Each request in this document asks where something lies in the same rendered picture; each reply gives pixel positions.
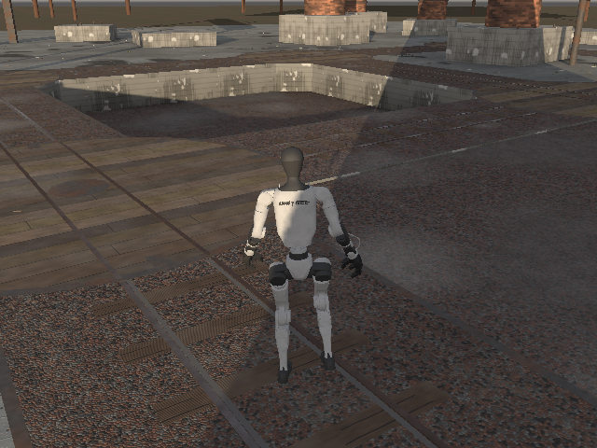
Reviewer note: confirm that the right robot forearm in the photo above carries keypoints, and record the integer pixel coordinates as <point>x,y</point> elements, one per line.
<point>346,244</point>

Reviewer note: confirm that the left robot forearm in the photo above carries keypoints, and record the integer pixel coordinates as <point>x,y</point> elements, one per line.
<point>252,244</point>

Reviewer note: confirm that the right robot upper arm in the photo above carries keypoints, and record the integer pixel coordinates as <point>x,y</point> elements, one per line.
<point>323,194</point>

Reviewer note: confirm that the robot torso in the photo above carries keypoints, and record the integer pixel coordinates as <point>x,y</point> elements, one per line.
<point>295,214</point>

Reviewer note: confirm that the left robot thigh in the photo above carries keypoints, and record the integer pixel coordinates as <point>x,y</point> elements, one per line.
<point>279,286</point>

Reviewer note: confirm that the left robot upper arm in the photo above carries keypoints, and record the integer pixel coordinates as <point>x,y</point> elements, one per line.
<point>264,199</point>

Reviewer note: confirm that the right robot hand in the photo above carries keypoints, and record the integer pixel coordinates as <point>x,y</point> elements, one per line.
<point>356,263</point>

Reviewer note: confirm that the left robot hand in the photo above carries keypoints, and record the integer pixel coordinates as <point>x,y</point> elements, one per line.
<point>246,260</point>

